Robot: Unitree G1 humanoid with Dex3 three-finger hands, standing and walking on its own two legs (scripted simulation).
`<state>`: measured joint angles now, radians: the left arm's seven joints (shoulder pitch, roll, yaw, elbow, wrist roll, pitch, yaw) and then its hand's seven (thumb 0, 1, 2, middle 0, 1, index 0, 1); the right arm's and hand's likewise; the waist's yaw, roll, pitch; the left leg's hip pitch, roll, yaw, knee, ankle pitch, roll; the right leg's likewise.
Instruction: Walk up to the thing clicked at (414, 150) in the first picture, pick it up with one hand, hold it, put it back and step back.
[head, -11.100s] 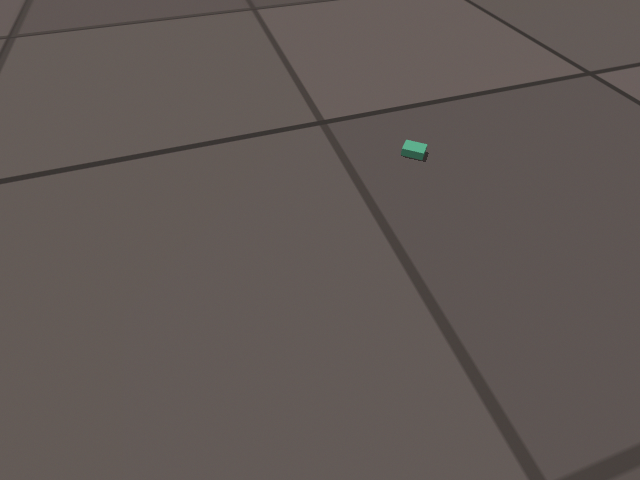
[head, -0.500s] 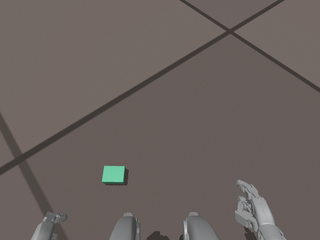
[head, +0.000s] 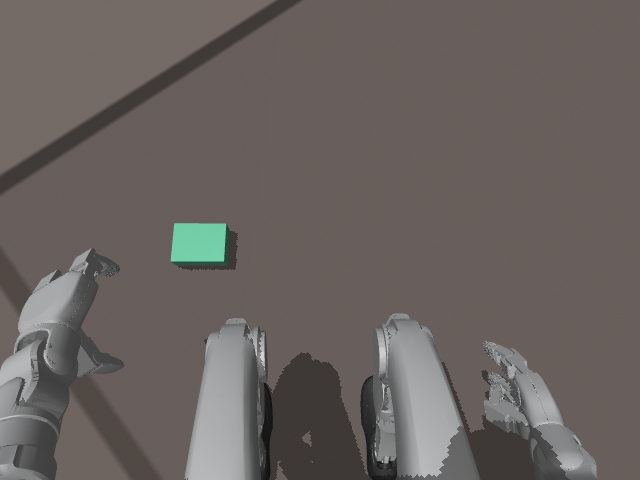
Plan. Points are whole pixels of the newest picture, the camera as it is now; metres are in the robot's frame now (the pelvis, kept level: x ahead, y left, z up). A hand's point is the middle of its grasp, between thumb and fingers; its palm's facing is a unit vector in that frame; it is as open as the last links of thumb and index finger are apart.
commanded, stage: rise first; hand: left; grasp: from above
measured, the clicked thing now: (201, 244) +0.50 +0.26 -0.46
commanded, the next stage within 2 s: none
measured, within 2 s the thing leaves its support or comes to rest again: neither
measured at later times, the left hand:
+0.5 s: hand (135, 276) +0.39 +0.31 -0.26, palm faces -0.48 -0.09 -0.87, open 14.1 cm
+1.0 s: hand (152, 261) +0.43 +0.31 -0.32, palm faces -0.48 -0.01 -0.88, open 13.9 cm
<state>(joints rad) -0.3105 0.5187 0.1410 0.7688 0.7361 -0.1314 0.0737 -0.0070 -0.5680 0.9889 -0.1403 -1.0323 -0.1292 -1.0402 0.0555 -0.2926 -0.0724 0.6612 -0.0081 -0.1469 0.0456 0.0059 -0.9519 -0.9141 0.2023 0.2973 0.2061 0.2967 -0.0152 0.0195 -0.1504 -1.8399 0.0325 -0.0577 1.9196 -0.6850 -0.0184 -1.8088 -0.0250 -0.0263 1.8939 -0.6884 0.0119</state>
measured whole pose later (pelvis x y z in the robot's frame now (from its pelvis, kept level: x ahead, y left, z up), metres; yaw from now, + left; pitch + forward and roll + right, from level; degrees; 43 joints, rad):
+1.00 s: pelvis -0.02 +0.01 -0.15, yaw -5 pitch +34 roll -8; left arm -0.88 0.81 0.15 1.38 1.34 -0.37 0.37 0.00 -0.46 0.96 -0.15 -0.91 -0.14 -0.91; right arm 0.09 -0.27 0.02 0.75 -0.16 0.00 0.14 0.00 -0.91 -0.90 0.20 0.30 0.21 0.30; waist -0.18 -0.03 -0.04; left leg -2.31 0.01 -0.14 2.41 -0.70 0.00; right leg -2.23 -0.01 -0.06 2.33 -0.69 0.04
